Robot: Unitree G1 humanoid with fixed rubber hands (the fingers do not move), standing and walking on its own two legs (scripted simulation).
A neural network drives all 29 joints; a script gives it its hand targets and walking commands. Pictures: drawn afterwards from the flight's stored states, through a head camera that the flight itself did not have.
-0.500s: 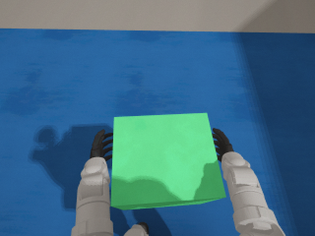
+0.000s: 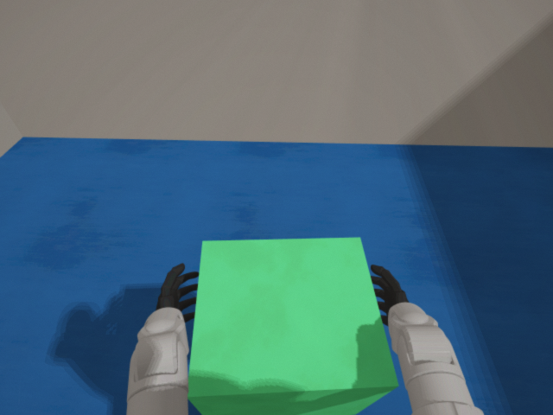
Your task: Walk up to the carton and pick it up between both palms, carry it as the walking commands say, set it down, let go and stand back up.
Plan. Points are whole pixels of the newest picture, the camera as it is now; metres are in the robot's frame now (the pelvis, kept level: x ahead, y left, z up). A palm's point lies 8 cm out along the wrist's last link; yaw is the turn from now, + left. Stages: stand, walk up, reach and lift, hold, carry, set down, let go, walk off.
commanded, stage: reach and lift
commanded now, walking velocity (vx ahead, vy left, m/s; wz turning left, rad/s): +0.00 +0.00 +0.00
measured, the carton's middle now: (283, 332) +0.29 +0.04 -0.06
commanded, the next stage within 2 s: hold in 1.60 s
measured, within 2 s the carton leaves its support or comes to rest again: neither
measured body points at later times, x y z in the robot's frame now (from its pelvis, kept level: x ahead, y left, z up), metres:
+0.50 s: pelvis -0.02 +0.01 +0.00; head -0.04 +0.02 +0.45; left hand +0.28 +0.20 +0.04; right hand +0.29 -0.14 +0.02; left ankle +0.04 +0.14 -0.74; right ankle -0.03 -0.11 -0.74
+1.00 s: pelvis +0.00 +0.01 +0.01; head -0.03 +0.01 +0.45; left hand +0.29 +0.18 +0.04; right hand +0.28 -0.16 +0.02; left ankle +0.04 +0.14 -0.74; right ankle -0.03 -0.11 -0.74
